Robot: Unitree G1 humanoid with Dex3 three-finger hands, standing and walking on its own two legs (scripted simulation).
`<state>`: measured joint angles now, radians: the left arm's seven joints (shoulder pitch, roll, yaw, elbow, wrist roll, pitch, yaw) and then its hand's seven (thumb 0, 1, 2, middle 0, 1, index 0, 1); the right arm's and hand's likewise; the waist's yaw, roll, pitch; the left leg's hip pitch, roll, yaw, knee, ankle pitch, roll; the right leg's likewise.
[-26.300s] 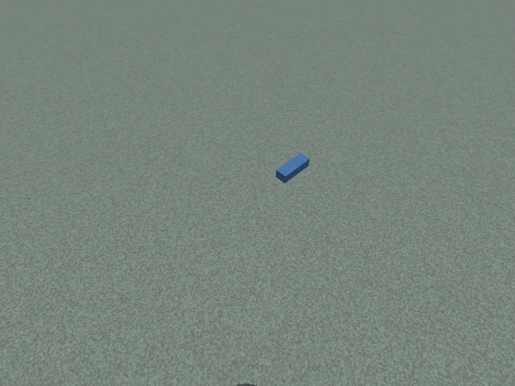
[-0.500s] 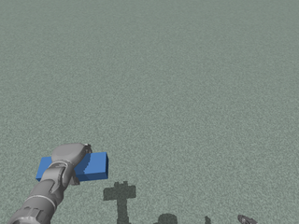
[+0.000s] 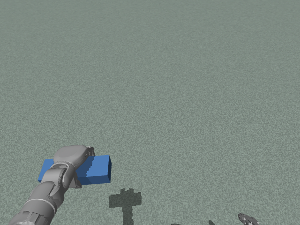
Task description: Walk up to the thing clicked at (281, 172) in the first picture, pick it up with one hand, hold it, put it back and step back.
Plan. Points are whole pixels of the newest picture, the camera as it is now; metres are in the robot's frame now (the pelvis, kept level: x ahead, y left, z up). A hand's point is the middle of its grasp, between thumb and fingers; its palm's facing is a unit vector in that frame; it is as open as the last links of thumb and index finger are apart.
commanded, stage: hold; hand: left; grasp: from above
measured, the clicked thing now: (77, 171) +0.30 +0.23 -0.08
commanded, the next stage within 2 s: crouch in 1.12 s
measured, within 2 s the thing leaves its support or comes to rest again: neither
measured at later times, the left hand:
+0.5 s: hand (78, 172) +0.28 +0.21 -0.04, palm faces -0.46 -0.05 -0.88, open 9.8 cm
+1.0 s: hand (77, 172) +0.28 +0.21 -0.04, palm faces -0.48 -0.05 -0.88, open 9.8 cm
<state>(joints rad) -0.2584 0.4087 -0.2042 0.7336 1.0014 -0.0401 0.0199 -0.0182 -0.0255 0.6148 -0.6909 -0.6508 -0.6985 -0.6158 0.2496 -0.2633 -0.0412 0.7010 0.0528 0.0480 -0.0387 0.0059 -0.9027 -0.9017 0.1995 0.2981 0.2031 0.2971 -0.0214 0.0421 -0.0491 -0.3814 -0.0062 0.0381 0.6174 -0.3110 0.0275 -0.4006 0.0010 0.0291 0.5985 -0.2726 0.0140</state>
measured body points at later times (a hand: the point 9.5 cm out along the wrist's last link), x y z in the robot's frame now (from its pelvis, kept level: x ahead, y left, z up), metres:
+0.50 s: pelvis -0.01 -0.01 +0.01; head +0.01 -0.03 +0.46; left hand +0.30 +0.21 +0.01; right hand +0.13 -0.27 -0.11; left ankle +0.00 +0.10 -0.73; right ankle +0.02 -0.13 -0.73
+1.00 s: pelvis +0.00 -0.01 +0.01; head +0.01 -0.03 +0.46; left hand +0.30 +0.22 +0.01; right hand +0.14 -0.26 -0.11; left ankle +0.00 +0.10 -0.73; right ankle +0.02 -0.13 -0.73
